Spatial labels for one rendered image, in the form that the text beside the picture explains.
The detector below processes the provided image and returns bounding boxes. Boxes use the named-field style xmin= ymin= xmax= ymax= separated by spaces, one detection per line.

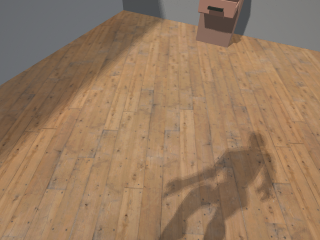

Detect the cabinet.
xmin=196 ymin=0 xmax=244 ymax=48

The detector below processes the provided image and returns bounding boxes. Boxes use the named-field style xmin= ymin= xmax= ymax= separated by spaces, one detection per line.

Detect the drawer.
xmin=198 ymin=0 xmax=240 ymax=19

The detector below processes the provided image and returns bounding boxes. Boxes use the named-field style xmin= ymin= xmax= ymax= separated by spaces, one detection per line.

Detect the handle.
xmin=207 ymin=6 xmax=224 ymax=12
xmin=210 ymin=15 xmax=224 ymax=20

